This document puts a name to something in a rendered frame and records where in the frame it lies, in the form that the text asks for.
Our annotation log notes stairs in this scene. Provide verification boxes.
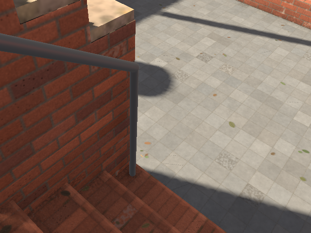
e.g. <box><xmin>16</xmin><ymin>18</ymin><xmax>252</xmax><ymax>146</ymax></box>
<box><xmin>0</xmin><ymin>164</ymin><xmax>226</xmax><ymax>233</ymax></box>

